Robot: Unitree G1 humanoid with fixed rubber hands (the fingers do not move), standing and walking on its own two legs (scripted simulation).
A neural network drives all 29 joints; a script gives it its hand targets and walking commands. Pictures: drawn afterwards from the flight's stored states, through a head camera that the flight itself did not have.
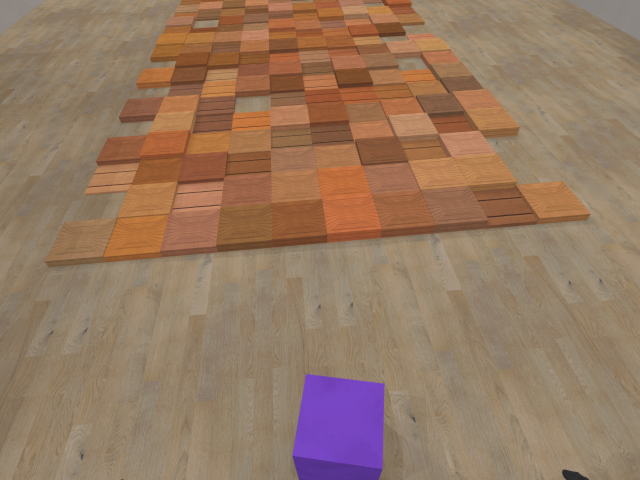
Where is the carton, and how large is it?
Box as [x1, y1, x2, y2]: [292, 374, 384, 479]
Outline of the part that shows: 306,374 292,455 299,479 378,479 382,468 384,384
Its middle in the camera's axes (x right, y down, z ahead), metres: +0.06 +0.53 +1.05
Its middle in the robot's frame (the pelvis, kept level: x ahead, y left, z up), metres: +0.39 -0.02 -0.66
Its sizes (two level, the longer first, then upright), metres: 0.210 0.200 0.250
